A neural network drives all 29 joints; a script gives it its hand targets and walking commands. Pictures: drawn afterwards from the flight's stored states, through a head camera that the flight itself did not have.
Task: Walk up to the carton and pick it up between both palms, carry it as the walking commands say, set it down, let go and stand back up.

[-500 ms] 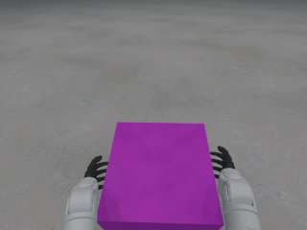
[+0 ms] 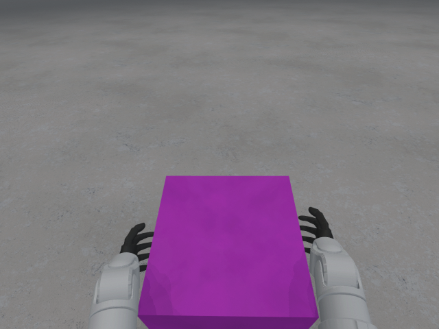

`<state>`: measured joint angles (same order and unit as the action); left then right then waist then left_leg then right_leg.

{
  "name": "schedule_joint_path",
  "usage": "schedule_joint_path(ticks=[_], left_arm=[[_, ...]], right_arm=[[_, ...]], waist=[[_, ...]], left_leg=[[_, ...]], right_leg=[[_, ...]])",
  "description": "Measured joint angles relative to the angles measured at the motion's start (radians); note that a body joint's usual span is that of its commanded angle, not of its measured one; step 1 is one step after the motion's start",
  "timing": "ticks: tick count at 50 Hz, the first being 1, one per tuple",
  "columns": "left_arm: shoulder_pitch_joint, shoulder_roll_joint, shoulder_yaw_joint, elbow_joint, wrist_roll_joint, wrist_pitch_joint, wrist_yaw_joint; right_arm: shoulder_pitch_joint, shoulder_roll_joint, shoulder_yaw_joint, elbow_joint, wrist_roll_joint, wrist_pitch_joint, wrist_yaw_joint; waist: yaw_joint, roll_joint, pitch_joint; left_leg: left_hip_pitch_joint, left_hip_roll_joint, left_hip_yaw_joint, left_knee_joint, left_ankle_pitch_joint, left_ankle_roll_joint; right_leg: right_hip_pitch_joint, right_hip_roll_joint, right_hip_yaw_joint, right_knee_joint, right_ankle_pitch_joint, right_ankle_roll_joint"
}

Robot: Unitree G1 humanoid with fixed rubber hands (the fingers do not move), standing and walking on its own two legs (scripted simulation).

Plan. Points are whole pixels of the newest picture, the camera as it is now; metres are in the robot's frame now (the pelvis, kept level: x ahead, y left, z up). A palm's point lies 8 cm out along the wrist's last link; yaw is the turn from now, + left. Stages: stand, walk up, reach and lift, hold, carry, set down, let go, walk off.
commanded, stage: hold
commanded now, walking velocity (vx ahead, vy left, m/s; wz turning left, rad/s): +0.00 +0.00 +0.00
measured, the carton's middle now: (227, 254) +0.32 +0.00 -0.04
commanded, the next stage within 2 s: carry in 0.80 s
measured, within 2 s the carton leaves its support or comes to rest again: neither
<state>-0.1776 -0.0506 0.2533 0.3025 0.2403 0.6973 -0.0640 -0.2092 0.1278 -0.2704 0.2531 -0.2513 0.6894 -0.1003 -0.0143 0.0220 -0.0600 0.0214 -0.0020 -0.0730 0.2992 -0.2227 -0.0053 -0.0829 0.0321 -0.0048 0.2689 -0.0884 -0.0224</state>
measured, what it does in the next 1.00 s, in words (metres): stands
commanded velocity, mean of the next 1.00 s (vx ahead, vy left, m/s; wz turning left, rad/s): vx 0.12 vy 0.00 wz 0.00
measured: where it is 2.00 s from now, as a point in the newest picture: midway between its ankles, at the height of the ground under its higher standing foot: outside the picture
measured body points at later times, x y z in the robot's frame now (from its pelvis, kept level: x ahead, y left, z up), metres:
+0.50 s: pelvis +0.00 +0.00 +0.00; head -0.06 -0.01 +0.45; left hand +0.28 +0.19 +0.02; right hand +0.28 -0.18 +0.04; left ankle -0.03 +0.13 -0.75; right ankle +0.04 -0.10 -0.75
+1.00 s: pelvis +0.02 +0.01 -0.02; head -0.03 +0.01 +0.43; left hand +0.30 +0.20 +0.03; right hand +0.30 -0.17 +0.05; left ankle -0.03 +0.13 -0.75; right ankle +0.04 -0.10 -0.75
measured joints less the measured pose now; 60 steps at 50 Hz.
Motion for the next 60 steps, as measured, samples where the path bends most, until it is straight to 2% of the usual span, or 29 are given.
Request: schedule_joint_path(ticks=[19, 32, 40, 46, 53, 56, 58, 60], left_arm=[[-0.027, 0.032, 0.003, 0.025, -0.004, -0.004, -0.030], [-0.038, 0.021, 0.003, 0.036, 0.001, -0.009, -0.021], [-0.003, 0.008, -0.011, -0.002, -0.005, -0.003, -0.002], [0.018, -0.012, -0.050, -0.116, -0.046, 0.055, 0.086], [0.108, -0.004, -0.082, -0.406, -0.129, 0.208, 0.126], [0.138, -0.012, -0.089, -0.523, -0.154, 0.287, 0.150], [0.144, -0.039, -0.090, -0.577, -0.160, 0.327, 0.162], [0.130, -0.073, -0.097, -0.612, -0.154, 0.362, 0.174]], right_arm=[[-0.013, 0.015, 0.001, 0.003, -0.004, -0.002, -0.015], [-0.018, 0.005, -0.007, 0.007, 0.001, -0.005, -0.011], [0.009, 0.000, 0.007, -0.019, 0.014, -0.002, -0.011], [0.019, -0.014, 0.029, -0.101, 0.049, 0.035, -0.025], [0.064, 0.005, 0.071, -0.339, 0.101, 0.174, -0.037], [0.083, 0.002, 0.086, -0.435, 0.107, 0.244, -0.027], [0.099, 0.001, 0.077, -0.505, 0.111, 0.288, -0.024], [0.121, -0.001, 0.051, -0.574, 0.121, 0.324, -0.022]], waist=[[0.005, -0.001, 0.007], [-0.002, 0.001, 0.005], [-0.007, -0.001, -0.014], [0.014, 0.014, -0.079], [0.017, -0.020, -0.116], [0.023, -0.014, -0.136], [0.014, 0.018, -0.150], [0.009, 0.033, -0.156]], left_leg=[[-0.018, 0.007, -0.020, 0.011, 0.003, -0.009], [-0.026, -0.001, -0.012, 0.023, -0.005, 0.000], [-0.018, -0.002, -0.005, 0.001, -0.001, 0.003], [-0.212, -0.001, 0.011, 0.249, -0.145, 0.012], [-0.236, -0.026, 0.048, 0.263, -0.174, 0.029], [-0.211, -0.021, 0.072, 0.250, -0.201, 0.031], [-0.211, -0.001, 0.062, 0.274, -0.233, 0.027], [-0.265, 0.015, 0.069, 0.389, -0.237, 0.015]], right_leg=[[-0.002, 0.005, -0.019, -0.012, 0.010, -0.009], [-0.010, -0.001, -0.011, -0.003, 0.005, -0.001], [-0.008, -0.002, -0.003, -0.018, 0.007, 0.004], [-0.197, 0.006, 0.002, 0.202, -0.103, 0.002], [-0.282, -0.017, 0.034, 0.328, -0.189, 0.018], [-0.292, -0.024, -0.005, 0.352, -0.223, 0.006], [-0.278, -0.010, -0.030, 0.341, -0.237, -0.002], [-0.265, -0.004, -0.051, 0.336, -0.256, -0.005]])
